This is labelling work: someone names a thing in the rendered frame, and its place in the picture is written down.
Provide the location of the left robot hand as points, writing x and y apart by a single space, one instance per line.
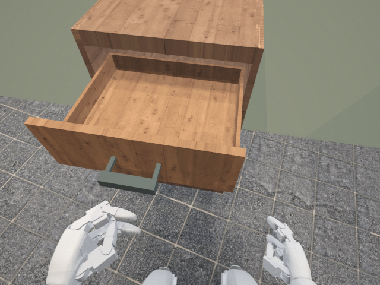
67 266

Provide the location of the cabinet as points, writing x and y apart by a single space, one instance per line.
221 32

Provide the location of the robot right shin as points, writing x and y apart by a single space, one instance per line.
235 267

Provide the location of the right robot hand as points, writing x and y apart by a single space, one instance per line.
289 262

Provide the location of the drawer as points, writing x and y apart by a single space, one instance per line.
143 110

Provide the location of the handle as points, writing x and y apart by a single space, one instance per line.
143 185

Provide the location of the robot left thigh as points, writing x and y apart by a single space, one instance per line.
160 277

